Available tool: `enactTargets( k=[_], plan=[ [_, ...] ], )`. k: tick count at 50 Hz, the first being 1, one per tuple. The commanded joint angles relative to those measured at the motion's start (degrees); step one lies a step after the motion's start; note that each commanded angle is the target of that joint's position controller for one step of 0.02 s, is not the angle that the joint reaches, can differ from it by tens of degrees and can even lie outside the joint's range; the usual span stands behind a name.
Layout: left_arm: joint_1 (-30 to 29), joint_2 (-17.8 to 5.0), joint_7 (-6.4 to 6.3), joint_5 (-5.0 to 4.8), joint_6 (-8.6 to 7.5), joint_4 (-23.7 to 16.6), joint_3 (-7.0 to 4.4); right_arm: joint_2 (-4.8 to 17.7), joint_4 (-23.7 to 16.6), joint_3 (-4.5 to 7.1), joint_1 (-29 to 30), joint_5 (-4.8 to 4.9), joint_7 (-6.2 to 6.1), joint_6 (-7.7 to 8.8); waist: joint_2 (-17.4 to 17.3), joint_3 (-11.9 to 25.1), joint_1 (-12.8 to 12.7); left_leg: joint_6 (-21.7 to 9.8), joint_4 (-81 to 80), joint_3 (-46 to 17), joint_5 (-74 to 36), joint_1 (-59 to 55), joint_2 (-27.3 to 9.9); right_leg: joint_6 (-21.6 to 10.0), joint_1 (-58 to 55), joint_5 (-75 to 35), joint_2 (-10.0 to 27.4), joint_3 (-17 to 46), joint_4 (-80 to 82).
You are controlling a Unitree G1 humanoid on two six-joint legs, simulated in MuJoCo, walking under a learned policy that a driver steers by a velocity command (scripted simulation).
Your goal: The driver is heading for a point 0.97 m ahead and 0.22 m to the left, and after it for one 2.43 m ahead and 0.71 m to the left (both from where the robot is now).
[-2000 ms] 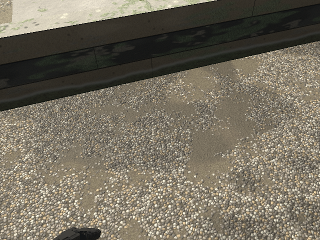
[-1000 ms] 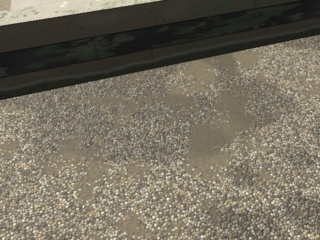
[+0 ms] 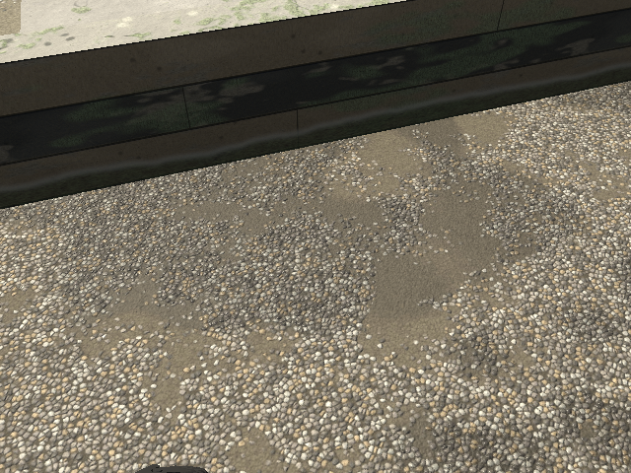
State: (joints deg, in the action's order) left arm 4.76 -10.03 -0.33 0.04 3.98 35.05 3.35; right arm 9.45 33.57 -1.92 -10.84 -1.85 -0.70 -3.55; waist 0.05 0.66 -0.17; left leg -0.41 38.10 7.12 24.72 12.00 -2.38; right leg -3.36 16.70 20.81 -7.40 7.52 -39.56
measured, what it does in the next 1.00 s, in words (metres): stands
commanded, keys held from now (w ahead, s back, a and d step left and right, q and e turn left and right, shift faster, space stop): w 1.00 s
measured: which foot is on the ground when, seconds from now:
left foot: down 0.00-1.00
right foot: down 0.00-1.00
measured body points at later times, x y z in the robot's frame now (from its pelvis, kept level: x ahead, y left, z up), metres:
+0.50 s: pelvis +0.00 +0.00 +0.00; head -0.01 +0.00 +0.45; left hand +0.20 +0.21 -0.08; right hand +0.17 -0.21 -0.09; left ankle -0.04 +0.11 -0.72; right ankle +0.00 -0.09 -0.72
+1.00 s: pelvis +0.00 +0.00 +0.00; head -0.01 +0.00 +0.45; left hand +0.20 +0.21 -0.08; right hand +0.17 -0.20 -0.09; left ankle -0.05 +0.11 -0.72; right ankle +0.00 -0.09 -0.72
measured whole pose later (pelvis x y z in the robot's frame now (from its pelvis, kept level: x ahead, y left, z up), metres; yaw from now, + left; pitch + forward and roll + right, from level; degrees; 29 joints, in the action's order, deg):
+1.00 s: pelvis +0.00 +0.00 +0.00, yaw +0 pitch -1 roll +0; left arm 5.0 -9.9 -0.6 0.1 4.0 35.1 3.3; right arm 9.3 33.4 -2.3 -11.5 -1.7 -0.6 -3.1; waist 0.1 0.9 -0.2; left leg -0.7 38.7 7.2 25.1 12.2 -2.2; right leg -3.0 17.1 21.0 -6.6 6.5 -40.1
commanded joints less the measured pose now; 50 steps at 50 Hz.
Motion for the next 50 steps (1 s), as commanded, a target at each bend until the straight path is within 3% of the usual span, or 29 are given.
enactTargets(
  k=[1,2,3,5,6,7,9,10,11,14,15,18,19,22,23,25,26,27,31,32,34,35,36,40,42,44,48,49,50],
  plan=[
    [-4.56,-5.33,-0.41,-0.05,-1.26,-4.68,-1.5,3.8,-4.82,1.08,2.2,0.05,-0.04,0.98,1.16,4.23,0.77,-1.55,-3.98,-2.62,-9.34,-6.31,-1.76,-1.84,4.42,-15.49,5.02,4.42,7.26],
    [-7.94,-4.84,0.08,-0.14,-1.25,-6.43,-1.58,4.6,-5.94,1.11,4.74,0.75,-0.23,1.16,-0.77,0.52,-0.06,-1.56,-4.13,-4.39,-20.05,-4.27,-3.4,-1.22,6.4,-25.61,5.21,2.12,4.35],
    [-4.44,-3.21,-0.34,0.17,-1.27,-5.33,-0.96,4.48,-4.53,1.31,2.75,-0.25,-0.18,1.27,-0.95,7.46,-0.69,-1.32,-3.96,-2.56,-12.52,-7.04,-2.78,-1.55,2.07,-18.28,5.02,3.41,6.67],
    [-5.26,-4.93,-0.54,-0.13,-0.95,-5.17,-1.4,3.72,-4.9,0.92,3.2,0.12,-0.07,1.1,1.15,2.27,0.17,-1.76,-4.18,-2.48,-8.42,-5.12,-1.61,-1.73,5.57,-14.87,5.33,4.76,7.7],
    [-8.93,-3.09,0.35,-0.08,-1.14,-7.26,-0.91,4.05,-6.27,0.81,6.34,0.39,-0.18,0.84,-1.38,0.53,-0.94,-1.19,-3.8,-3.71,-21.59,-3.03,-3.56,-1.29,5.4,-26.07,5.25,1.88,4.26],
    [-4.41,-3.2,-0.23,0.1,-1.16,-5.3,-0.9,4.24,-4.78,1.24,2.79,-0.37,-0.15,1.07,-0.81,7.15,-0.42,-1.04,-3.7,-2.35,-12.16,-6.51,-2.32,-1.62,2.13,-18.08,5.14,3.69,6.76],
    [-5.24,-4.99,-0.66,-0.3,-0.87,-5.14,-1.49,3.59,-4.79,0.83,2.5,0.17,-0.04,1.37,1.54,2.36,0.34,-1.66,-4.32,-2.64,-7.69,-5.18,-1.54,-1.63,5.59,-14.13,5.46,4.93,8.09],
    [-8.86,-3.09,0.3,-0.07,-1.09,-7.3,-0.89,4.13,-6.27,0.78,6.33,0.39,-0.15,1.03,-1.39,0.38,-1.06,-1.17,-3.81,-3.72,-21.24,-3.05,-3.52,-1.28,5.65,-25.8,5.32,2.0,4.43],
    [-3.13,-4.64,-0.55,0.04,-1.12,-4.56,-1.41,4.34,-4.52,1.28,1.65,0.18,-0.11,1.47,0.06,6.35,0.16,-1.66,-3.62,-2.83,-10.21,-6.68,-2.07,-1.51,3.24,-16.43,5.38,3.94,6.82],
    [-8.72,-2.48,0.61,0.48,-1.35,-7.17,-0.62,3.96,-6.07,0.75,5.98,0.05,-0.17,0.5,-1.41,0.44,-1.08,-1.41,-4.09,-3.88,-21.14,-3.35,-3.8,-1.35,5.84,-24.86,5.2,1.67,4.79],
    [-3.38,-4.5,-0.43,0.01,-1.31,-4.59,-1.37,4.36,-4.56,1.28,1.61,0.12,-0.14,1.22,0.01,6.18,0.35,-1.69,-3.77,-2.96,-10.37,-6.55,-2.18,-1.46,3.25,-16.3,5.25,3.6,6.7],
    [-8.67,-2.51,0.6,0.51,-1.39,-7.13,-0.64,4.03,-6.06,0.78,5.95,0.09,-0.16,0.48,-1.48,0.49,-1.09,-1.44,-4.09,-3.94,-21.26,-3.23,-3.84,-1.33,5.7,-25.03,5.23,1.52,4.65],
    [-3.21,-4.5,-0.33,0.27,-1.46,-4.57,-1.28,4.44,-4.69,1.33,2.01,0.07,-0.11,0.99,-0.23,6.49,0.27,-1.77,-3.48,-2.91,-10.96,-6.54,-2.2,-1.59,3.11,-16.91,5.23,3.39,6.26],
    [-8.86,-2.96,0.31,-0.05,-1.28,-7.26,-0.88,4.15,-6.23,0.78,6.06,0.37,-0.14,0.92,-1.43,0.68,-0.91,-1.31,-3.7,-3.9,-21.74,-2.78,-3.63,-1.27,5.37,-25.95,5.38,1.6,3.99],
    [-2.94,-4.51,-0.46,0.25,-1.4,-4.58,-1.29,4.4,-4.61,1.29,1.85,0.08,-0.09,1.2,-0.19,6.86,0.12,-1.81,-3.3,-2.86,-11.06,-6.52,-2.19,-1.6,2.99,-17.03,5.34,3.38,6.12],
    [-5.06,-4.65,-0.6,-0.02,-1.13,-5.23,-1.3,3.57,-4.91,0.8,2.79,0.09,0.0,1.2,1.07,2.74,0.31,-1.92,-4.0,-2.76,-8.63,-4.84,-1.69,-1.64,5.43,-14.7,5.46,4.21,7.27],
    [-8.78,-2.92,0.29,-0.05,-1.26,-7.27,-0.87,4.07,-6.25,0.72,6.06,0.35,-0.14,0.93,-1.4,0.62,-0.92,-1.33,-3.61,-3.91,-21.75,-2.62,-3.6,-1.24,5.46,-25.88,5.41,1.53,3.88],
    [-2.96,-4.48,-0.58,0.02,-1.25,-4.58,-1.37,4.26,-4.49,1.18,1.37,0.14,-0.11,1.43,-0.02,6.56,0.19,-1.78,-3.51,-2.96,-10.57,-6.26,-2.17,-1.42,3.08,-16.45,5.42,3.37,6.35],
    [-8.55,-3.12,0.33,0.04,-1.13,-7.16,-0.91,4.18,-6.34,0.75,5.93,0.37,-0.14,0.95,-1.4,0.4,-0.83,-1.21,-3.7,-3.99,-21.88,-2.42,-3.51,-1.15,5.27,-25.43,5.37,1.42,4.05],
    [-4.12,-3.28,-0.29,0.17,-1.21,-5.2,-0.95,4.25,-4.82,1.04,2.33,-0.39,-0.13,1.15,-0.74,7.11,-0.43,-1.22,-3.66,-2.64,-12.84,-6.16,-2.58,-1.45,2.22,-17.49,5.14,2.99,6.32],
    [-5.33,-5.27,-0.99,-0.62,-0.8,-5.24,-1.72,3.8,-4.95,0.7,2.27,0.53,0.03,1.94,1.44,2.4,0.35,-1.74,-4.03,-2.89,-8.79,-4.35,-1.56,-1.42,5.15,-14.3,5.66,4.35,7.35],
    [-8.49,-2.85,-0.03,-0.22,-0.89,-7.25,-0.93,4.05,-6.13,0.61,5.68,0.5,-0.09,1.6,-1.5,0.41,-1.19,-1.3,-3.92,-4.06,-21.01,-2.6,-3.56,-0.97,5.49,-25.06,5.57,1.51,4.42],
    [-2.89,-4.41,-0.71,0.17,-1.01,-4.56,-1.36,4.22,-4.53,1.05,1.28,0.23,-0.04,1.79,-0.01,6.19,0.06,-1.86,-3.72,-3.08,-10.46,-6.12,-2.14,-1.29,3.23,-15.75,5.51,3.29,6.55],
    [-8.66,-2.82,0.21,-0.2,-1.08,-7.15,-0.92,4.11,-6.26,0.66,5.37,0.42,-0.14,1.18,-1.34,0.23,-0.79,-1.24,-4.11,-4.22,-21.29,-2.26,-3.58,-0.92,5.17,-24.65,5.42,1.19,4.37],
    [-2.14,-4.73,-0.68,0.18,-1.41,-4.02,-1.51,4.16,-4.56,1.12,0.31,0.15,-0.08,1.53,0.41,8.63,0.42,-1.66,-3.31,-3.02,-11.38,-7.13,-2.38,-1.29,1.88,-16.59,5.27,2.63,5.95],
    [-5.35,-4.33,-0.82,-0.12,-0.98,-5.17,-1.34,3.31,-4.91,0.6,2.33,0.3,0.05,1.54,1.16,2.85,0.34,-1.9,-4.41,-2.89,-7.41,-4.34,-1.64,-1.36,4.91,-13.51,5.74,3.92,7.53],
    [-5.21,-4.31,-0.56,0.14,-0.94,-5.27,-1.24,3.62,-4.93,0.66,2.4,0.08,0.1,1.47,0.52,2.1,0.29,-2.3,-4.28,-3.35,-9.37,-4.63,-1.94,-1.37,5.9,-13.24,5.51,3.59,7.23],
    [-8.61,-2.8,0.3,0.11,-1.24,-7.16,-0.92,4.32,-6.25,0.65,5.39,0.34,-0.07,1.15,-1.68,0.38,-0.94,-1.68,-3.95,-4.67,-23.16,-2.5,-4.05,-0.96,5.58,-24.59,5.34,0.85,3.7],
    [-4.16,-2.87,-0.3,0.39,-1.39,-5.19,-0.9,4.36,-4.72,1.01,1.73,-0.31,-0.08,1.42,-1.11,7.66,-0.34,-1.59,-4.03,-3.26,-13.86,-6.1,-3.0,-1.23,1.67,-16.66,5.13,2.24,6.05]
  ],
)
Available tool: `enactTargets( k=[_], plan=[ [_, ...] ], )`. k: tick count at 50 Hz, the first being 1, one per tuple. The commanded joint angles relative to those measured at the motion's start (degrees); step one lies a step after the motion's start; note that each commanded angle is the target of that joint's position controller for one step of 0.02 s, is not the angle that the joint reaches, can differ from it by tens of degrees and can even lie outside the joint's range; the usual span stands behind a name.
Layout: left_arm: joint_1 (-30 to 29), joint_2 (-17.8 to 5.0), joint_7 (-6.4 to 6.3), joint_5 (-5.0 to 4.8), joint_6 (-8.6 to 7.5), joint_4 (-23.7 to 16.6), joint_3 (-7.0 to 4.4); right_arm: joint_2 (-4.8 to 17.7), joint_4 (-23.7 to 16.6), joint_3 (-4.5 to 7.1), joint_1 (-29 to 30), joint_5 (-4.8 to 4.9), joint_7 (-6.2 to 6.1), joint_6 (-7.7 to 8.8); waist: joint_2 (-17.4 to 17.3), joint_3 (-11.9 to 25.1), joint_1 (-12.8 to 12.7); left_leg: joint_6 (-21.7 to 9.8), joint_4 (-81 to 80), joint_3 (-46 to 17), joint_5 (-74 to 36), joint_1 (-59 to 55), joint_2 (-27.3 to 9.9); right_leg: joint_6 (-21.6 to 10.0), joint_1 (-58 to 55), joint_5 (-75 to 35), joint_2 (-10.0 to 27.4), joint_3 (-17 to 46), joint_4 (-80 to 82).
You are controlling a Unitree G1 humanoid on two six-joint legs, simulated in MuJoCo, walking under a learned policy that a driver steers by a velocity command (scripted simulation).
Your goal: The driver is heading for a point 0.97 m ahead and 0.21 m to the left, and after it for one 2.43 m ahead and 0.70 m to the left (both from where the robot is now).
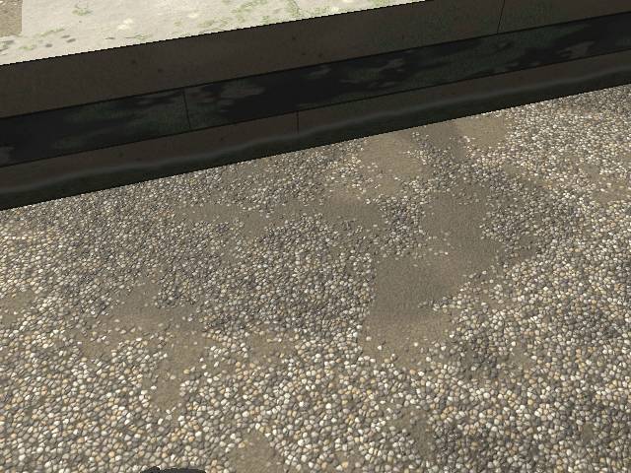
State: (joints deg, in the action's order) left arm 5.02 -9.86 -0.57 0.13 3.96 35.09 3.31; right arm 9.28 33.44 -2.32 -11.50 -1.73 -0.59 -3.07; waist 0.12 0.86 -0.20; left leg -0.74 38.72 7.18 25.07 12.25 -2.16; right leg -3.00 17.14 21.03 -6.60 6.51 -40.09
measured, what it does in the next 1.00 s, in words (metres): stands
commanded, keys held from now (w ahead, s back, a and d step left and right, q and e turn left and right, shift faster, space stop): w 1.00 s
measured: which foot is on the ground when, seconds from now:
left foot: down 0.00-1.00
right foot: down 0.00-1.00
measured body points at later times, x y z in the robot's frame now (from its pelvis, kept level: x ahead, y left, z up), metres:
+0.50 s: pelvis +0.00 +0.00 +0.00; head -0.01 +0.00 +0.45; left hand +0.20 +0.20 -0.08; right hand +0.17 -0.21 -0.09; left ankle -0.04 +0.10 -0.72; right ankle +0.00 -0.09 -0.72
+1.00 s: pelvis +0.00 +0.00 +0.00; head -0.01 +0.00 +0.45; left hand +0.20 +0.20 -0.08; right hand +0.17 -0.20 -0.09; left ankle -0.04 +0.10 -0.72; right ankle +0.00 -0.09 -0.72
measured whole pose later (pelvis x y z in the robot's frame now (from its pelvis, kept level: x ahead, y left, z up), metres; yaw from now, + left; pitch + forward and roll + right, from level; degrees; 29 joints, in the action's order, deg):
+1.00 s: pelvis +0.00 +0.00 +0.00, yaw +0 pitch -1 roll +0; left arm 5.0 -9.6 -0.6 0.2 3.7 35.2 3.4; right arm 9.2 33.3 -2.4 -11.5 -1.6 -0.6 -3.3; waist 0.1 0.9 -0.2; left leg -0.8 39.1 7.1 25.3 12.4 -2.1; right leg -2.9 17.5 21.1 -6.0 5.5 -40.4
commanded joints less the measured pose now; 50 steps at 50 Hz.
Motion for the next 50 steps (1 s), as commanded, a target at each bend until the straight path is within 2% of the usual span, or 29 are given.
enactTargets(
  k=[1,2,3,4,7,10,11,12,14,15,16,22,23,24,26,27,28,33,35,36,37,41,42,43,45,46,48,49,50],
  plan=[
    [-4.59,-4.93,-0.42,-0.13,-1.25,-4.62,-1.46,3.87,-4.61,1.14,1.71,0.16,-0.09,1.07,0.78,3.92,0.76,-1.61,-5.07,-3.43,-10.06,-5.35,-2.27,-1.65,3.45,-14.29,4.46,3.9,7.13],
    [-8.76,-3.34,0.44,0.04,-1.32,-7.0,-1.03,4.52,-6.17,1.05,6.22,0.35,-0.28,0.58,-1.44,0.28,-1.08,-1.17,-4.69,-4.49,-23.31,-2.43,-4.25,-1.31,4.49,-25.65,4.48,1.63,4.08],
    [-6.86,-2.8,0.8,1.28,-1.56,-6.29,-0.78,4.92,-5.74,1.46,5.53,-0.13,-0.28,0.05,-1.84,3.43,-1.48,-1.34,-3.92,-4.45,-25.0,-3.75,-4.65,-1.38,2.94,-26.99,4.49,1.22,4.48],
    [-2.57,-4.7,-0.37,0.04,-1.44,-3.98,-1.42,4.31,-4.52,1.5,1.13,0.07,-0.21,0.76,0.06,7.91,0.48,-1.3,-3.96,-2.88,-11.57,-6.71,-2.27,-1.62,1.22,-17.11,4.62,3.42,6.42],
    [-5.83,-4.36,-0.55,-0.23,-0.79,-5.23,-1.21,3.49,-4.75,0.99,2.9,0.16,0.0,1.02,0.94,1.91,0.4,-1.66,-4.95,-2.99,-7.55,-4.16,-1.61,-1.75,4.86,-13.22,5.24,4.99,8.26],
    [-5.42,-4.46,-0.37,0.07,-0.92,-5.18,-1.18,3.76,-4.79,1.02,2.82,-0.02,0.01,0.98,0.51,1.87,0.35,-1.99,-4.86,-3.45,-9.69,-4.66,-2.08,-1.73,5.36,-13.31,4.83,4.43,7.76],
    [-8.82,-2.93,0.5,0.02,-1.22,-7.06,-0.87,4.48,-6.11,1.02,5.85,0.23,-0.17,0.66,-1.71,0.14,-0.9,-1.38,-4.56,-4.8,-23.51,-2.52,-4.21,-1.32,5.01,-24.74,4.64,1.66,4.17],
    [-4.38,-2.98,-0.08,0.33,-1.36,-5.13,-0.83,4.55,-4.57,1.37,2.17,-0.42,-0.19,0.92,-1.21,7.38,-0.29,-1.3,-4.67,-3.39,-14.21,-6.08,-3.18,-1.58,1.13,-16.74,4.4,3.03,6.51],
    [-8.71,-3.29,0.42,0.05,-1.31,-6.89,-1.02,4.52,-6.17,1.02,6.05,0.36,-0.27,0.57,-1.42,0.2,-1.07,-1.22,-4.72,-4.6,-23.35,-2.19,-4.25,-1.29,4.39,-25.55,4.56,1.4,4.0],
    [-6.83,-2.73,0.79,1.3,-1.55,-6.2,-0.77,4.94,-5.75,1.42,5.37,-0.12,-0.27,0.04,-1.84,3.33,-1.47,-1.38,-3.96,-4.56,-25.03,-3.5,-4.62,-1.36,2.85,-26.88,4.56,0.99,4.41],
    [-2.53,-4.61,-0.38,0.07,-1.44,-3.9,-1.39,4.32,-4.52,1.46,0.97,0.08,-0.2,0.76,0.01,7.84,0.48,-1.34,-4.0,-2.96,-11.57,-6.47,-2.25,-1.58,1.13,-16.97,4.7,3.18,6.34],
    [-5.44,-4.38,-0.39,0.09,-0.93,-5.13,-1.16,3.71,-4.82,0.96,2.72,-0.02,0.03,0.99,0.55,1.81,0.35,-2.02,-4.87,-3.52,-9.65,-4.43,-2.06,-1.7,5.3,-13.13,4.91,4.21,7.72],
    [-8.81,-2.85,0.48,0.02,-1.22,-7.0,-0.85,4.43,-6.15,0.97,5.78,0.24,-0.15,0.66,-1.64,0.1,-0.91,-1.4,-4.58,-4.88,-23.46,-2.3,-4.18,-1.3,4.92,-24.63,4.73,1.46,4.13],
    [-4.39,-2.89,-0.09,0.35,-1.37,-5.08,-0.81,4.52,-4.61,1.32,2.08,-0.41,-0.18,0.93,-1.19,7.34,-0.28,-1.32,-4.7,-3.47,-14.12,-5.86,-3.15,-1.54,1.06,-16.58,4.48,2.84,6.46],
    [-8.7,-3.22,0.4,0.06,-1.32,-6.83,-1.0,4.46,-6.21,0.97,6.0,0.37,-0.26,0.58,-1.36,0.16,-1.08,-1.24,-4.73,-4.69,-23.31,-1.99,-4.22,-1.26,4.3,-25.45,4.65,1.21,3.96],
    [-6.83,-2.67,0.78,1.32,-1.56,-6.15,-0.75,4.9,-5.79,1.38,5.32,-0.11,-0.26,0.05,-1.79,3.31,-1.48,-1.4,-3.97,-4.64,-24.99,-3.31,-4.58,-1.34,2.76,-26.8,4.65,0.8,4.38],
    [-2.53,-4.55,-0.39,0.08,-1.44,-3.85,-1.37,4.27,-4.55,1.41,0.89,0.09,-0.19,0.77,0.01,7.84,0.47,-1.36,-4.01,-3.02,-11.53,-6.31,-2.22,-1.55,1.07,-16.83,4.78,2.98,6.31],
    [-5.64,-4.32,-0.52,-0.23,-0.7,-5.1,-1.21,3.45,-4.77,0.84,2.51,0.1,0.04,1.14,0.95,1.22,0.37,-1.89,-5.0,-3.44,-8.41,-3.91,-1.83,-1.54,5.57,-12.33,5.21,4.39,8.28],
    [-8.76,-3.01,0.52,0.09,-1.18,-6.85,-0.86,4.27,-6.22,0.93,5.69,0.24,-0.12,0.64,-1.34,0.24,-0.79,-1.21,-4.68,-4.88,-23.2,-2.1,-4.05,-1.29,4.46,-24.4,4.77,1.35,4.24],
    [-6.66,-2.88,0.83,1.3,-1.56,-6.09,-0.83,5.07,-5.69,1.37,4.72,-0.19,-0.22,0.15,-1.72,3.26,-1.45,-1.46,-4.08,-5.02,-25.54,-3.66,-4.77,-1.32,3.12,-25.88,4.54,0.73,4.5],
    [-2.33,-4.63,-0.37,0.18,-1.59,-3.73,-1.43,4.44,-4.4,1.42,0.43,0.09,-0.17,0.93,-0.15,8.28,0.51,-1.54,-4.3,-3.52,-12.26,-6.81,-2.65,-1.47,0.97,-16.1,4.58,2.56,6.22],
    [-5.62,-4.16,-0.42,0.05,-0.88,-5.09,-1.08,3.65,-4.96,0.93,3.16,0.14,0.02,0.81,0.39,1.29,0.23,-1.94,-4.95,-3.35,-9.05,-3.51,-1.8,-1.64,4.96,-13.48,5.16,3.83,7.61],
    [-8.56,-2.21,0.75,0.43,-1.22,-6.76,-0.52,3.9,-6.18,0.78,6.01,0.01,-0.12,-0.04,-1.3,-0.48,-1.19,-1.4,-4.84,-4.69,-22.02,-1.87,-4.03,-1.33,5.11,-23.92,4.86,0.95,4.72],
    [-4.59,-2.63,0.01,0.3,-1.32,-5.0,-0.68,4.19,-4.82,1.21,2.3,-0.47,-0.14,0.53,-0.99,6.64,-0.13,-1.17,-4.74,-3.34,-13.01,-5.21,-2.82,-1.53,1.24,-16.37,4.67,2.73,6.62],
    [-8.67,-3.13,0.43,0.06,-1.41,-6.69,-0.94,4.25,-6.28,0.91,5.76,0.33,-0.2,0.35,-0.92,0.39,-0.89,-1.12,-4.57,-4.63,-22.64,-1.74,-3.98,-1.38,4.01,-25.67,4.87,1.03,3.99],
    [-2.99,-4.22,-0.47,0.13,-1.4,-4.16,-1.25,4.31,-4.39,1.29,1.15,0.15,-0.14,0.99,-0.26,6.88,0.19,-1.64,-4.54,-3.5,-10.81,-5.66,-2.45,-1.58,1.53,-15.71,4.95,2.88,6.33],
    [-5.28,-4.34,-0.5,0.04,-1.05,-4.95,-1.12,3.47,-4.99,0.85,2.98,0.1,-0.03,0.75,0.94,1.83,0.28,-1.81,-4.78,-3.22,-8.74,-3.54,-1.79,-1.71,4.67,-13.88,5.18,3.81,7.48],
    [-8.88,-2.55,0.39,-0.1,-1.23,-6.94,-0.71,3.91,-6.35,0.79,6.27,0.29,-0.14,0.44,-1.19,0.05,-0.99,-1.17,-4.35,-4.46,-21.99,-1.48,-3.68,-1.42,4.41,-25.34,5.16,1.24,4.07],
    [-3.04,-4.12,-0.33,0.35,-1.37,-4.37,-1.09,4.28,-4.65,1.3,1.81,-0.01,-0.11,0.74,-0.31,6.36,0.14,-1.66,-4.0,-3.36,-11.3,-5.33,-2.26,-1.72,2.17,-16.14,5.02,2.96,6.23]
  ],
)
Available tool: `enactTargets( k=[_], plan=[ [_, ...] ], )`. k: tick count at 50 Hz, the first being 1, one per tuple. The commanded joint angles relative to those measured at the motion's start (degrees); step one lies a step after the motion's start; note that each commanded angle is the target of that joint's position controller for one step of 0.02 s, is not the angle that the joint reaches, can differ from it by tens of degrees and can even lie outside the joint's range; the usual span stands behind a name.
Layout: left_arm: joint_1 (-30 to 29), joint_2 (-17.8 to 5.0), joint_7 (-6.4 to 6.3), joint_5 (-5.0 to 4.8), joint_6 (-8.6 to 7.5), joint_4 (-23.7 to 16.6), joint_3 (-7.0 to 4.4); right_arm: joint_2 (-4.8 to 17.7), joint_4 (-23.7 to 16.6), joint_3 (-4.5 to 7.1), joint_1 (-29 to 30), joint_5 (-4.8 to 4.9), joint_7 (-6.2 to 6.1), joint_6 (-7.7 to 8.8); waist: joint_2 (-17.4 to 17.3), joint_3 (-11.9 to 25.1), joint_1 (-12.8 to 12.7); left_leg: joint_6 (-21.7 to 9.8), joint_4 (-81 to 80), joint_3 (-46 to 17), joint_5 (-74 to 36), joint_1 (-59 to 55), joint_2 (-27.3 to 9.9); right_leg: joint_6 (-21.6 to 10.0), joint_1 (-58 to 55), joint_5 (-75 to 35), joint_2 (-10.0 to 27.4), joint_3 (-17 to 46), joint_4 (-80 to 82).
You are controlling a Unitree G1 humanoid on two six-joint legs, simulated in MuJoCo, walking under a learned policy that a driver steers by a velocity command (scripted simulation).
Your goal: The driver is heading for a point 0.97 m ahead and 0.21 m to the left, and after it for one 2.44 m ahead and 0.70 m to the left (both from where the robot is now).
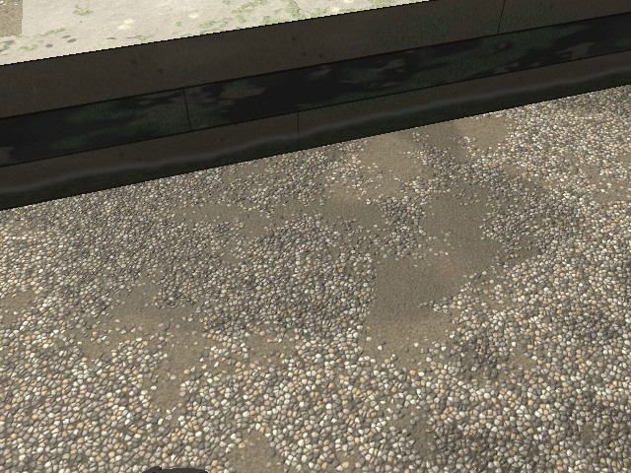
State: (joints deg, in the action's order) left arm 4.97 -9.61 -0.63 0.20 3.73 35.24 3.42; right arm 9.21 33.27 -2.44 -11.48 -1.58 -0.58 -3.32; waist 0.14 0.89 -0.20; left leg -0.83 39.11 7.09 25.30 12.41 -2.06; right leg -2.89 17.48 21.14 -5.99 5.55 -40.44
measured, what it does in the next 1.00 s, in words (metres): stands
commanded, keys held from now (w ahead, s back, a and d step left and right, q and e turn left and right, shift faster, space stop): w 1.00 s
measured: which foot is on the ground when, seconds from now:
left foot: down 0.00-1.00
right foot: down 0.00-1.00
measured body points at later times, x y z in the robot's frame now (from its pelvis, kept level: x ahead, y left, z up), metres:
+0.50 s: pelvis +0.00 +0.00 +0.00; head -0.01 +0.00 +0.45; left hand +0.20 +0.20 -0.08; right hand +0.17 -0.21 -0.09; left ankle -0.04 +0.10 -0.72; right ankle +0.00 -0.09 -0.72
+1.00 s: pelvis +0.00 +0.00 +0.00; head -0.01 +0.00 +0.45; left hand +0.20 +0.20 -0.08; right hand +0.17 -0.20 -0.09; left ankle -0.04 +0.10 -0.72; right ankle +0.00 -0.09 -0.72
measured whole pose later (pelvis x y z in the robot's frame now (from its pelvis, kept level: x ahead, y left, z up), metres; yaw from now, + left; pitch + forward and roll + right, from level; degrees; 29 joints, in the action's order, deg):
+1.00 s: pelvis +0.00 +0.00 +0.00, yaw +0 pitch -1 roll +0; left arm 5.3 -9.5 -0.8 0.1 3.9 35.3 3.4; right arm 9.0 33.5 -2.6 -11.7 -1.6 -0.5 -3.1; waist 0.2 1.1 -0.2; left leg -0.8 39.0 6.9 25.4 12.2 -2.0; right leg -2.9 17.4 21.1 -5.6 4.8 -40.3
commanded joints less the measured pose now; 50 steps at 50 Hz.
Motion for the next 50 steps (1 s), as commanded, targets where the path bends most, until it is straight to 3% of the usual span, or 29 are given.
enactTargets(
  k=[1,3,4,6,7,8,10,11,12,14,15,16,19,20,21,22,24,27,29,30,31,34,36,37,38,42,44,46,50],
  plan=[
    [-4.57,-4.76,-0.48,-0.23,-0.89,-4.74,-1.38,3.51,-4.58,0.99,1.62,-0.02,-0.04,1.11,1.16,3.02,0.67,-1.58,-4.96,-3.2,-9.14,-4.24,-1.94,-1.77,3.66,-14.07,4.52,4.48,7.64],
    [-8.51,-2.44,0.71,0.38,-1.12,-7.01,-0.59,3.9,-5.95,0.89,6.1,-0.15,-0.17,0.37,-1.18,-0.2,-1.21,-1.25,-5.07,-4.52,-21.68,-2.02,-3.98,-1.54,4.58,-24.38,4.43,2.01,5.08],
    [-3.13,-4.35,-0.16,0.32,-1.22,-4.52,-1.18,4.45,-4.54,1.47,1.95,-0.14,-0.14,0.86,-0.42,5.9,0.3,-1.59,-4.47,-3.39,-11.48,-5.4,-2.37,-1.8,2.03,-16.1,4.39,3.84,6.66],
    [-5.12,-4.58,-0.47,-0.23,-0.91,-5.07,-1.32,3.5,-4.59,0.96,2.1,-0.05,-0.05,1.11,0.94,2.4,0.59,-1.68,-5.23,-3.4,-8.83,-3.89,-1.98,-1.73,3.98,-13.67,4.57,4.55,7.83],
    [-8.41,-2.5,0.73,0.38,-1.18,-7.0,-0.61,3.96,-5.86,0.92,6.0,-0.16,-0.17,0.29,-1.23,-0.09,-1.22,-1.25,-5.08,-4.55,-21.7,-1.97,-4.01,-1.55,4.48,-24.48,4.42,1.9,4.99],
    [-3.05,-4.35,-0.16,0.31,-1.26,-4.52,-1.17,4.46,-4.48,1.48,1.91,-0.1,-0.13,0.84,-0.43,6.03,0.31,-1.58,-4.48,-3.41,-11.33,-5.36,-2.36,-1.79,1.91,-16.11,4.42,3.74,6.65],
    [-5.03,-4.6,-0.4,-0.02,-0.96,-5.15,-1.22,3.52,-4.71,0.97,2.75,-0.11,-0.03,0.97,0.84,2.32,0.37,-1.72,-5.01,-3.29,-9.25,-3.88,-1.94,-1.83,4.14,-14.03,4.55,4.47,7.66],
    [-8.37,-2.49,0.75,0.44,-1.21,-6.96,-0.6,3.91,-5.87,0.92,5.97,-0.16,-0.16,0.23,-1.24,0.06,-1.11,-1.24,-4.99,-4.56,-21.81,-1.93,-3.95,-1.59,4.29,-24.65,4.48,1.83,4.94],
    [-2.95,-4.35,-0.16,0.29,-1.27,-4.52,-1.17,4.43,-4.41,1.46,1.85,-0.13,-0.13,0.81,-0.46,6.1,0.28,-1.56,-4.43,-3.39,-11.35,-5.35,-2.32,-1.81,1.88,-16.12,4.43,3.7,6.63],
    [-4.95,-4.58,-0.4,-0.03,-0.98,-5.14,-1.21,3.51,-4.65,0.96,2.67,-0.12,-0.03,0.97,0.84,2.37,0.39,-1.72,-5.01,-3.3,-9.2,-3.89,-1.92,-1.84,4.11,-13.96,4.57,4.44,7.67],
    [-8.32,-2.46,0.74,0.45,-1.22,-6.97,-0.58,3.9,-5.82,0.91,5.95,-0.15,-0.17,0.23,-1.23,0.04,-1.11,-1.24,-4.99,-4.59,-21.81,-1.89,-3.93,-1.59,4.27,-24.66,4.51,1.77,4.94],
    [-2.9,-4.33,-0.16,0.29,-1.27,-4.53,-1.15,4.42,-4.38,1.45,1.83,-0.12,-0.14,0.8,-0.47,6.07,0.27,-1.56,-4.42,-3.41,-11.34,-5.31,-2.3,-1.81,1.89,-16.09,4.46,3.64,6.62],
    [-6.35,-2.84,-0.17,-0.08,-0.84,-5.95,-0.68,3.38,-4.72,0.83,3.35,-0.51,-0.07,0.93,-0.17,2.64,-0.07,-1.27,-5.35,-3.1,-10.78,-3.5,-2.2,-1.82,3.07,-14.77,4.55,4.27,7.78],
    [-8.39,-3.05,0.53,-0.11,-1.02,-7.05,-0.83,4.11,-6.02,0.98,6.03,0.17,-0.17,0.64,-1.16,-0.04,-0.88,-0.94,-4.77,-4.55,-22.17,-1.35,-3.63,-1.47,3.81,-25.14,4.6,1.88,4.55],
    [-6.51,-3.32,0.6,0.47,-1.17,-6.45,-1.02,4.9,-5.72,1.35,5.31,-0.08,-0.21,0.62,-1.52,3.03,-1.43,-0.97,-3.82,-4.57,-24.91,-2.79,-4.18,-1.41,2.68,-27.26,4.4,1.46,4.14],
    [-1.83,-4.78,-0.43,0.08,-1.23,-3.98,-1.42,4.09,-4.15,1.36,0.44,-0.07,-0.16,1.23,0.22,8.27,0.41,-1.31,-4.14,-3.25,-11.53,-6.4,-2.36,-1.64,0.75,-16.29,4.42,3.42,6.57],
    [-5.15,-4.41,-0.59,-0.23,-0.79,-5.16,-1.26,3.15,-4.52,0.82,2.43,0.04,-0.05,1.28,1.06,2.45,0.38,-1.6,-5.2,-3.21,-7.81,-3.69,-1.71,-1.69,3.84,-13.04,4.89,4.68,8.22],
    [-5.26,-4.34,-0.44,-0.26,-0.52,-5.31,-1.23,3.37,-4.49,0.83,2.42,-0.05,0.0,1.37,0.75,1.08,0.32,-1.84,-5.29,-3.6,-8.79,-3.61,-1.87,-1.56,5.16,-12.09,4.81,4.6,8.5],
    [-8.36,-3.07,0.58,0.08,-1.0,-7.02,-0.91,4.21,-5.92,0.94,5.62,0.1,-0.13,0.87,-1.34,0.17,-0.89,-1.15,-5.03,-5.09,-23.56,-1.8,-4.05,-1.34,3.9,-24.27,4.41,1.63,4.5],
    [-6.51,-3.33,0.63,0.7,-1.25,-6.41,-1.11,5.22,-5.57,1.41,4.91,-0.07,-0.22,0.84,-1.82,3.34,-1.45,-1.21,-4.1,-5.11,-26.42,-3.18,-4.53,-1.32,2.4,-26.63,4.27,1.2,4.23],
    [-1.8,-4.69,-0.41,0.18,-1.33,-3.94,-1.49,4.34,-4.03,1.39,0.21,0.0,-0.18,1.4,-0.22,8.65,0.32,-1.51,-4.51,-3.64,-12.7,-6.75,-2.67,-1.5,0.35,-15.96,4.25,2.87,6.37],
    [-5.48,-4.14,-0.52,-0.19,-0.65,-5.25,-1.23,3.35,-4.49,0.84,2.63,0.11,-0.03,1.34,0.46,1.62,0.26,-1.83,-5.56,-3.54,-8.5,-3.36,-1.81,-1.56,3.94,-12.78,4.86,4.21,8.04],
    [-8.5,-2.9,0.57,-0.1,-0.84,-7.01,-0.85,3.89,-6.13,0.81,6.09,0.13,-0.1,0.63,-1.03,-0.25,-0.98,-1.0,-4.95,-4.76,-22.63,-1.24,-3.78,-1.31,3.98,-24.49,4.57,1.49,4.47],
    [-6.34,-2.78,0.89,1.21,-1.23,-6.26,-0.82,4.73,-5.56,1.26,4.85,-0.38,-0.14,0.22,-1.36,3.06,-1.57,-1.22,-4.36,-5.0,-24.85,-3.04,-4.46,-1.39,2.57,-25.89,4.31,0.98,4.76],
    [-1.96,-4.64,-0.2,0.43,-1.41,-3.95,-1.35,4.3,-4.32,1.41,0.82,-0.14,-0.11,0.85,-0.04,8.27,0.41,-1.4,-4.18,-3.44,-12.22,-6.4,-2.45,-1.73,0.65,-16.31,4.32,2.97,6.27],
    [-5.48,-4.3,-0.49,-0.3,-0.57,-5.28,-1.22,3.42,-4.56,0.87,2.62,0.08,0.01,1.32,0.87,0.82,0.34,-1.76,-5.31,-3.51,-8.13,-3.15,-1.61,-1.59,4.86,-12.22,5.1,4.56,8.66],
    [-8.43,-2.95,0.56,-0.04,-0.94,-6.98,-0.86,3.93,-6.06,0.84,5.83,0.1,-0.09,0.77,-1.14,0.01,-0.88,-1.04,-4.96,-4.99,-22.96,-1.54,-3.81,-1.35,3.89,-24.26,4.61,1.53,4.6],
    [-1.73,-4.69,-0.3,0.45,-1.43,-3.92,-1.38,4.32,-4.2,1.4,0.66,-0.07,-0.13,1.13,-0.26,8.78,0.3,-1.5,-4.12,-3.58,-12.85,-6.69,-2.56,-1.72,0.41,-16.32,4.36,2.8,6.12],
    [-6.64,-2.56,-0.16,-0.14,-0.56,-6.06,-0.63,3.3,-4.91,0.73,3.86,-0.44,-0.06,0.98,-0.29,1.38,-0.29,-1.3,-5.51,-3.25,-10.49,-2.76,-2.02,-1.56,3.65,-13.89,4.78,3.9,8.18]
  ],
)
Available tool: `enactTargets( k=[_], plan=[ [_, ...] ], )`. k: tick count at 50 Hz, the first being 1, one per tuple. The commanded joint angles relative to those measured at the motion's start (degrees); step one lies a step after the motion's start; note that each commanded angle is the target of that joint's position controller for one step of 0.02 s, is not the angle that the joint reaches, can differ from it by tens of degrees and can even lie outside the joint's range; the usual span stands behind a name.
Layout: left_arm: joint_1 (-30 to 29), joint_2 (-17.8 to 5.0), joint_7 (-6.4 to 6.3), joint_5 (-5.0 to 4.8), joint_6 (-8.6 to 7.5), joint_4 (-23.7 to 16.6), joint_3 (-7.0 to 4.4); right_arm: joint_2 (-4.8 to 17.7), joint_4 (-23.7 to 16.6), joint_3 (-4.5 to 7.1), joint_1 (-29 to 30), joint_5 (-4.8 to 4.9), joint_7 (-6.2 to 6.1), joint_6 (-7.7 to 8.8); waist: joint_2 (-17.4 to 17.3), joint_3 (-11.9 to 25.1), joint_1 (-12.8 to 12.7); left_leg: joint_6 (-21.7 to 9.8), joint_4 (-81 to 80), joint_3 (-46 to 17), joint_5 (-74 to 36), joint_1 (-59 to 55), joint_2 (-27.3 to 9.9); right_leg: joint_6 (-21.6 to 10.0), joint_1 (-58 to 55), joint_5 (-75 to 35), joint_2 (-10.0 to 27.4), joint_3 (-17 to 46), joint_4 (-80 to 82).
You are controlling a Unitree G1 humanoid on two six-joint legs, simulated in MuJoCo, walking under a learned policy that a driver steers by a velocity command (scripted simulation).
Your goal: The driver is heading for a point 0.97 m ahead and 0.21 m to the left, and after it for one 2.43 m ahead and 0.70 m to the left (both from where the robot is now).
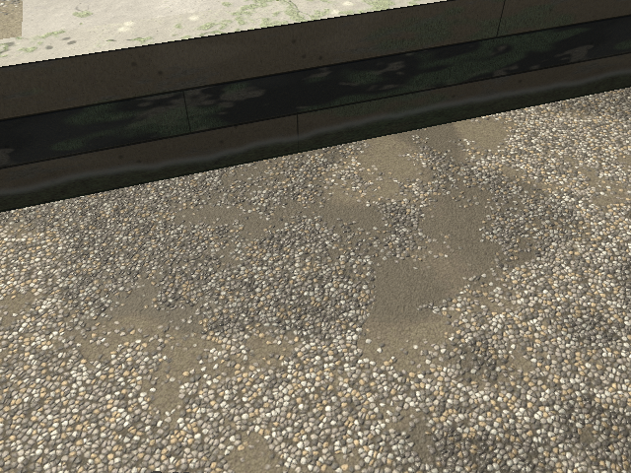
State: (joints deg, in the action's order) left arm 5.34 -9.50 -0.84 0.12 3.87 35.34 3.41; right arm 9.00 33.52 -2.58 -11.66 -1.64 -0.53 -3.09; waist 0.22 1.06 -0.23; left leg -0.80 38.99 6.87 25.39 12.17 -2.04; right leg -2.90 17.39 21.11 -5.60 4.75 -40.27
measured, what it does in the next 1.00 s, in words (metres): stands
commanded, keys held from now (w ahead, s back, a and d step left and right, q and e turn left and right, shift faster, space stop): w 1.00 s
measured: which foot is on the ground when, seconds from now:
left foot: down 0.00-1.00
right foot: down 0.00-1.00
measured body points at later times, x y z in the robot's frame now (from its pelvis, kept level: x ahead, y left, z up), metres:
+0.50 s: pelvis +0.00 +0.00 +0.00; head -0.01 +0.00 +0.45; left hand +0.20 +0.20 -0.08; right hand +0.17 -0.20 -0.09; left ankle -0.05 +0.10 -0.72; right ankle +0.00 -0.09 -0.72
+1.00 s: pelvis +0.00 +0.00 +0.00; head -0.01 +0.00 +0.45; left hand +0.20 +0.20 -0.08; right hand +0.17 -0.20 -0.09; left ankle -0.05 +0.10 -0.72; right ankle +0.00 -0.09 -0.72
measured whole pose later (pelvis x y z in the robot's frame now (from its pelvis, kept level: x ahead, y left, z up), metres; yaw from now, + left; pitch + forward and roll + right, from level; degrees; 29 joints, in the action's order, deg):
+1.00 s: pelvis +0.00 +0.00 +0.00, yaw +0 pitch -1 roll +0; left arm 5.0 -9.2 -0.3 0.5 3.5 35.0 3.6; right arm 8.9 33.4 -2.6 -11.2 -1.7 -0.5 -3.6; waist 0.1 0.8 -0.5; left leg -0.6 39.3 6.5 25.5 12.5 -2.1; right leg -3.0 17.8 21.0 -5.3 3.9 -40.3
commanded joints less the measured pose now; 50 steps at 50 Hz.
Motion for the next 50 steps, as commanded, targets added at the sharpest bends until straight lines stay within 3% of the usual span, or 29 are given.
enactTargets(
  k=[1,2,3,7,9,11,14,16,17,18,22,23,24,26,27,28,29,30,34,35,36,39,41,42,43,47,48,49,50],
  plan=[
    [-8.85,-2.96,0.78,-0.05,-1.01,-7.12,-0.81,4.02,-6.43,0.92,6.4,0.21,-0.14,0.39,-1.14,-0.51,-0.96,-1.0,-4.78,-4.62,-22.49,-0.84,-3.71,-1.3,4.12,-24.36,4.31,2.17,4.35],
    [-6.65,-2.85,1.11,1.29,-1.39,-6.37,-0.79,4.87,-5.84,1.37,5.14,-0.3,-0.17,-0.01,-1.52,2.85,-1.57,-1.23,-4.22,-4.88,-24.76,-2.68,-4.4,-1.38,2.68,-25.73,4.02,1.64,4.6],
    [-2.27,-4.72,0.02,0.53,-1.57,-4.05,-1.31,4.44,-4.58,1.52,1.1,-0.05,-0.14,0.62,-0.21,8.06,0.41,-1.43,-4.05,-3.32,-12.16,-6.06,-2.43,-1.7,0.77,-16.06,4.02,3.61,6.13],
    [-5.76,-4.32,-0.16,0.04,-0.87,-5.44,-1.08,3.65,-4.96,1.02,3.35,0.07,-0.02,0.83,0.56,0.84,0.27,-1.82,-4.96,-3.31,-8.77,-2.88,-1.62,-1.72,4.89,-12.57,4.7,5.01,8.14],
    [-8.73,-3.01,0.79,0.03,-1.16,-7.1,-0.83,4.1,-6.28,0.96,6.02,0.16,-0.13,0.46,-1.13,-0.16,-0.88,-1.04,-4.84,-4.86,-22.89,-1.09,-3.79,-1.35,3.9,-24.19,4.29,2.12,4.39],
    [-2.03,-4.73,-0.08,0.53,-1.6,-4.05,-1.34,4.48,-4.43,1.52,0.9,0.01,-0.16,0.89,-0.3,8.57,0.3,-1.51,-3.98,-3.43,-12.66,-6.28,-2.51,-1.7,0.5,-16.13,4.08,3.46,5.97],
    [-5.82,-4.21,-0.31,-0.14,-0.86,-5.38,-1.18,3.39,-4.76,0.92,2.89,0.18,-0.05,1.07,0.6,1.28,0.34,-1.81,-5.29,-3.41,-8.13,-2.86,-1.66,-1.57,4.19,-12.29,4.75,4.86,8.1],
    [-8.79,-2.91,0.78,-0.05,-1.03,-7.14,-0.79,3.96,-6.4,0.89,6.42,0.21,-0.13,0.39,-1.1,-0.5,-0.98,-0.99,-4.78,-4.72,-22.46,-0.73,-3.65,-1.29,4.05,-24.24,4.4,2.0,4.36],
    [-6.58,-2.79,1.11,1.3,-1.41,-6.39,-0.77,4.84,-5.8,1.35,5.17,-0.3,-0.16,-0.01,-1.5,2.86,-1.6,-1.23,-4.22,-5.0,-24.75,-2.58,-4.34,-1.38,2.62,-25.62,4.11,1.46,4.6],
    [-2.2,-4.65,0.03,0.55,-1.58,-4.07,-1.29,4.41,-4.54,1.5,1.11,-0.04,-0.13,0.62,-0.23,8.07,0.39,-1.43,-4.05,-3.43,-12.14,-5.99,-2.38,-1.68,0.73,-15.91,4.1,3.42,6.13],
    [-5.7,-4.26,-0.16,0.06,-0.89,-5.45,-1.06,3.61,-4.92,0.99,3.35,0.08,-0.02,0.83,0.55,0.83,0.25,-1.82,-4.96,-3.41,-8.81,-2.78,-1.58,-1.7,4.83,-12.44,4.77,4.79,8.12],
    [-8.54,-2.27,1.01,0.41,-1.22,-7.08,-0.5,3.85,-6.17,0.84,6.34,-0.09,-0.13,-0.02,-1.21,-0.8,-1.26,-1.26,-4.99,-4.85,-21.99,-1.12,-3.76,-1.39,4.7,-23.39,4.42,1.73,5.01],
    [-4.55,-2.63,0.29,0.37,-1.29,-5.37,-0.64,4.22,-4.76,1.28,2.55,-0.51,-0.17,0.56,-1.17,6.32,-0.19,-1.08,-4.92,-3.5,-12.91,-4.53,-2.67,-1.53,0.93,-15.52,4.14,3.56,6.83],
    [-8.61,-3.43,0.75,0.15,-1.36,-6.91,-0.99,4.13,-6.26,0.98,6.02,0.27,-0.2,0.35,-0.76,0.23,-0.87,-0.86,-4.98,-4.82,-22.58,-0.96,-3.76,-1.39,3.1,-24.98,4.34,1.83,4.32],
    [-4.28,-3.03,0.11,0.37,-1.34,-5.24,-0.78,4.33,-4.71,1.28,2.61,-0.34,-0.22,0.72,-1.05,7.15,-0.43,-0.96,-4.88,-3.23,-12.6,-4.79,-2.59,-1.64,0.01,-16.37,4.23,3.59,6.6],
    [-4.52,-4.88,-0.25,0.0,-1.1,-4.68,-1.33,3.5,-4.8,1.01,2.01,0.28,-0.07,0.86,1.01,2.8,0.72,-1.37,-5.11,-3.37,-8.59,-3.41,-1.53,-1.61,2.74,-13.39,4.6,4.3,7.68],
    [-8.22,-2.71,0.87,0.49,-1.27,-6.88,-0.64,3.73,-6.21,0.79,6.46,0.06,-0.21,-0.1,-0.82,-0.71,-1.43,-1.02,-5.13,-4.55,-21.12,-0.97,-3.6,-1.41,4.09,-24.08,4.48,1.72,5.13],
    [-3.18,-4.13,0.0,0.49,-1.39,-4.56,-1.04,4.12,-4.68,1.32,2.3,0.04,-0.13,0.48,-0.34,5.83,0.22,-1.5,-4.53,-3.44,-10.45,-4.77,-2.06,-1.73,1.67,-15.0,4.48,3.82,6.67],
    [-8.76,-2.76,0.74,-0.07,-1.24,-7.2,-0.69,3.99,-6.3,0.96,6.35,0.23,-0.14,0.41,-0.95,-0.35,-0.9,-0.86,-4.81,-4.73,-21.64,-0.74,-3.36,-1.45,3.69,-24.29,4.69,2.06,4.77],
    [-6.61,-2.67,1.09,1.16,-1.49,-6.47,-0.67,4.69,-5.79,1.31,5.47,-0.25,-0.18,-0.03,-1.33,2.65,-1.63,-1.08,-4.23,-4.9,-23.88,-2.46,-4.08,-1.46,2.72,-25.61,4.36,1.43,4.78],
    [-2.25,-4.55,0.03,0.46,-1.63,-4.14,-1.2,4.23,-4.56,1.46,1.43,-0.01,-0.13,0.61,-0.07,7.78,0.42,-1.33,-3.98,-3.41,-11.53,-5.95,-2.15,-1.75,0.94,-15.66,4.33,3.47,6.41],
    [-5.81,-4.15,-0.28,-0.19,-0.93,-5.45,-1.11,3.26,-4.71,0.91,3.0,0.19,-0.03,1.06,0.81,1.28,0.39,-1.7,-5.17,-3.47,-7.71,-3.01,-1.47,-1.62,4.34,-11.73,5.03,4.89,8.54],
    [-8.79,-2.77,0.8,-0.09,-1.12,-7.22,-0.71,3.8,-6.34,0.86,6.62,0.21,-0.12,0.42,-1.1,-0.46,-0.98,-0.91,-4.81,-4.86,-22.28,-0.81,-3.49,-1.33,3.99,-23.95,4.62,1.86,4.65],
    [-6.54,-2.66,1.13,1.28,-1.48,-6.46,-0.7,4.69,-5.74,1.32,5.4,-0.28,-0.16,0.02,-1.56,2.92,-1.64,-1.16,-4.27,-5.17,-24.6,-2.67,-4.19,-1.41,2.53,-25.34,4.3,1.27,4.79],
    [-2.14,-4.53,0.06,0.54,-1.65,-4.12,-1.24,4.26,-4.48,1.46,1.35,0.0,-0.13,0.64,-0.31,8.07,0.36,-1.4,-4.08,-3.58,-12.04,-6.11,-2.27,-1.67,0.72,-15.54,4.26,3.19,6.3],
    [-6.88,-2.5,0.1,-0.06,-0.91,-6.23,-0.53,3.31,-5.04,0.84,4.09,-0.35,-0.1,0.6,-0.17,1.4,-0.1,-1.21,-5.29,-3.29,-10.18,-2.36,-1.85,-1.63,3.54,-13.44,4.72,4.25,8.14],
    [-8.68,-2.79,0.81,-0.13,-1.17,-7.22,-0.72,3.8,-6.29,0.85,6.58,0.21,-0.13,0.31,-0.94,-0.54,-1.0,-0.89,-4.79,-4.86,-22.03,-0.58,-3.46,-1.35,3.98,-24.08,4.65,1.74,4.53],
    [-6.45,-2.68,1.13,1.25,-1.49,-6.48,-0.7,4.67,-5.73,1.3,5.41,-0.26,-0.15,-0.06,-1.39,2.8,-1.64,-1.14,-4.23,-5.17,-24.3,-2.43,-4.13,-1.41,2.55,-25.48,4.36,1.17,4.71],
    [-2.03,-4.55,0.05,0.52,-1.63,-4.14,-1.23,4.24,-4.46,1.44,1.37,0.0,-0.13,0.6,-0.2,7.9,0.35,-1.37,-4.0,-3.56,-11.76,-5.88,-2.18,-1.69,0.81,-15.59,4.34,3.19,6.29]
  ],
)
